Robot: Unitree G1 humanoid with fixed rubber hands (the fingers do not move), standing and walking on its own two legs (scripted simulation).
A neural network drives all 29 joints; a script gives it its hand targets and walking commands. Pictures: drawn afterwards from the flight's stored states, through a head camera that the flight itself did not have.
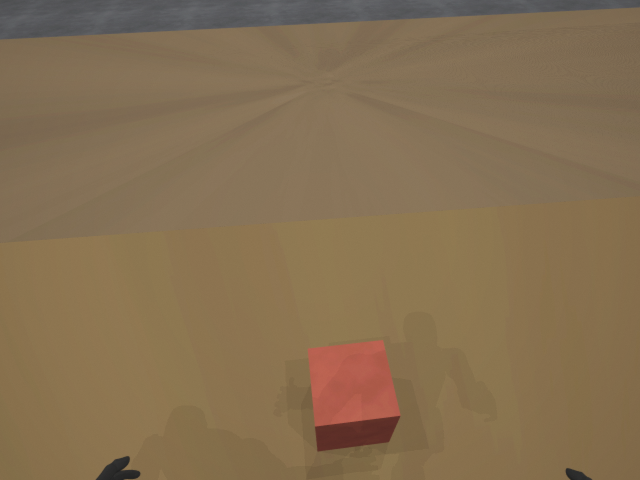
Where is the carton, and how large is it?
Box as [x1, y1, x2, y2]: [308, 340, 400, 450]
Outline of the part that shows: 382,340 308,349 317,450 386,442 389,440 400,415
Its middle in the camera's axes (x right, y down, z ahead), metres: +0.08 +0.46 +1.10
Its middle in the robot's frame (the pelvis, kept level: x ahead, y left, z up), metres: +0.44 -0.03 -0.66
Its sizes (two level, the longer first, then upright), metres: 0.210 0.200 0.250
